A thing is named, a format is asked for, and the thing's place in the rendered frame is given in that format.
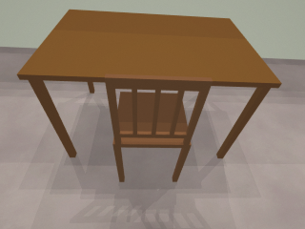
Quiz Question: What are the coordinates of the chair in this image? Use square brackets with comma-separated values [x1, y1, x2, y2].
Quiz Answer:
[104, 73, 213, 182]

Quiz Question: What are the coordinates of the table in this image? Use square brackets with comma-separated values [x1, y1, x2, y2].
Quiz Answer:
[17, 10, 282, 158]

